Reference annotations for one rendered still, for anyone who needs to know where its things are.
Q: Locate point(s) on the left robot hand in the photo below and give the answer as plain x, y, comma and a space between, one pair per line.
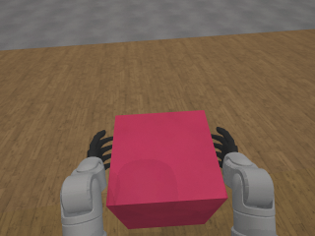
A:
96, 149

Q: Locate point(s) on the carton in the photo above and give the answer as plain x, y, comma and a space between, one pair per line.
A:
164, 170

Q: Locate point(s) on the right robot forearm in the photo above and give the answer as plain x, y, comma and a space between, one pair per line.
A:
253, 196

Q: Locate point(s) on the left robot forearm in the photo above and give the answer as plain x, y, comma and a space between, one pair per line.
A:
81, 201

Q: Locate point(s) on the right robot hand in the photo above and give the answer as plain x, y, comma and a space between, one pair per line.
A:
228, 144

